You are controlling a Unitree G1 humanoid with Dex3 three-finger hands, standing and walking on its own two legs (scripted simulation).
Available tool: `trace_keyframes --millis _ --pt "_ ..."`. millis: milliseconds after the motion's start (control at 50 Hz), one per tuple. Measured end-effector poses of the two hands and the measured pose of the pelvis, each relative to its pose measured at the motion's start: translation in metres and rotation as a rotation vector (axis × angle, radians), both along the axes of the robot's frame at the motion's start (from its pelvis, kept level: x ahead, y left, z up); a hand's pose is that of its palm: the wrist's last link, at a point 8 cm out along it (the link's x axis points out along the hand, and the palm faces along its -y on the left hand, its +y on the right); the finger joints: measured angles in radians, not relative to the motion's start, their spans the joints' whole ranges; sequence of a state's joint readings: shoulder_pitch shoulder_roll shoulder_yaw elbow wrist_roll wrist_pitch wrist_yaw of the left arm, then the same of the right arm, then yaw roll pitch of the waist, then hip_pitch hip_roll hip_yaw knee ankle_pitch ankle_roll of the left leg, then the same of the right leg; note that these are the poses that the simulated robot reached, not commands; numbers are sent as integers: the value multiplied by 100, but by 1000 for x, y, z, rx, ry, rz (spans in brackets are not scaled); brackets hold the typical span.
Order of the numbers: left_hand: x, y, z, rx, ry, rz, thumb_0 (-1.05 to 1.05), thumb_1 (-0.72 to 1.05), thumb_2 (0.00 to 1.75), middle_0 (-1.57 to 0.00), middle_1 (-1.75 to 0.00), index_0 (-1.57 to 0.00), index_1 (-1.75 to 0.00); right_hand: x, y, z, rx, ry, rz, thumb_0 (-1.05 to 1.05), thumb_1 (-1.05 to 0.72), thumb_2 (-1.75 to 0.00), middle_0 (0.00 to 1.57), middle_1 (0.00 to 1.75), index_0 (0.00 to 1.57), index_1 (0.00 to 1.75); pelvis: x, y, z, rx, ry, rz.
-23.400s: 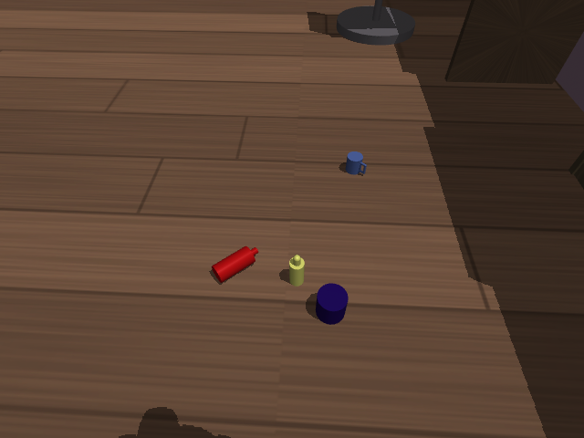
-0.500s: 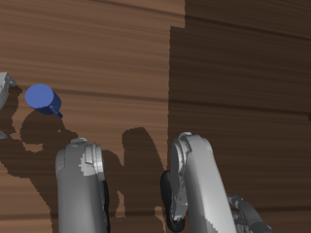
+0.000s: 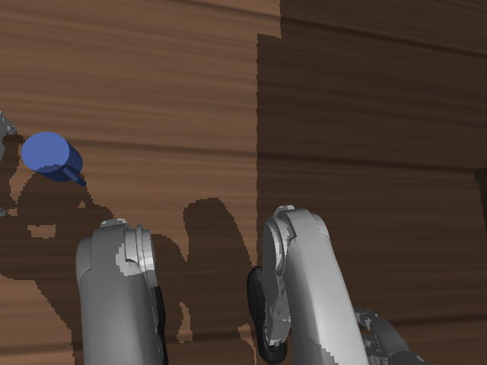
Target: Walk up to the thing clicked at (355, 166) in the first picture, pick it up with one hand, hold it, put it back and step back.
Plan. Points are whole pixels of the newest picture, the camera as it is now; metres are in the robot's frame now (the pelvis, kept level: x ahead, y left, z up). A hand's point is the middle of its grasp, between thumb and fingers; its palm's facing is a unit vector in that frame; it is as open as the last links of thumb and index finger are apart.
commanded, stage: approach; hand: left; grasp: from above
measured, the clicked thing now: (61, 164) +0.44 +0.33 -0.28
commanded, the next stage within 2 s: close in in 1.04 s
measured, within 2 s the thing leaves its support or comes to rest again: neither
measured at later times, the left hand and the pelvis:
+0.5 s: hand (55, 121) +0.48 +0.30 -0.15, palm faces -0.39 -0.05 -0.92, open 14.0 cm; pelvis +0.00 +0.00 +0.01, yaw -1 degrees
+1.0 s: hand (15, 150) +0.44 +0.36 -0.17, palm faces -0.39 -0.06 -0.92, open 14.0 cm; pelvis +0.00 +0.00 -0.01, yaw +0 degrees
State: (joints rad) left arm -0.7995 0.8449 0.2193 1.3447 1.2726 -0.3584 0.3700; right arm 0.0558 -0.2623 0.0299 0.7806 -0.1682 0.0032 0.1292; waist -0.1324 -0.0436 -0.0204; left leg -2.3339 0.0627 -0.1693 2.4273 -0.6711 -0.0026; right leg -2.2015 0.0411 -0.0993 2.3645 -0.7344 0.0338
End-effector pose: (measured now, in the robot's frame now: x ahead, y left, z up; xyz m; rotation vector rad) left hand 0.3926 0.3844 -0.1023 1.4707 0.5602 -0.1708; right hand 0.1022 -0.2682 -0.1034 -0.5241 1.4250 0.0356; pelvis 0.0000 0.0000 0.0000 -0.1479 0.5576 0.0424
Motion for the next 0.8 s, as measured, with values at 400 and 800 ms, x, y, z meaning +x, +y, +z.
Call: trace_keyframes --millis 400,800 --pt "83 -88 4 29 -110 -93 0 -52 97 -8 -108 -9 -106 -38 -1 13 -8 -28 -88 0 -92 -90 20 30 20 30 -1 -1 -1 2 24 -11" --pt "25 -24 -22 -15 68 -14 0 -51 95 -8 -109 -10 -106 -60 2 13 2 94 -42 0 -91 -89 20 30 20 30 -5 -1 -2 -6 -19 -6"
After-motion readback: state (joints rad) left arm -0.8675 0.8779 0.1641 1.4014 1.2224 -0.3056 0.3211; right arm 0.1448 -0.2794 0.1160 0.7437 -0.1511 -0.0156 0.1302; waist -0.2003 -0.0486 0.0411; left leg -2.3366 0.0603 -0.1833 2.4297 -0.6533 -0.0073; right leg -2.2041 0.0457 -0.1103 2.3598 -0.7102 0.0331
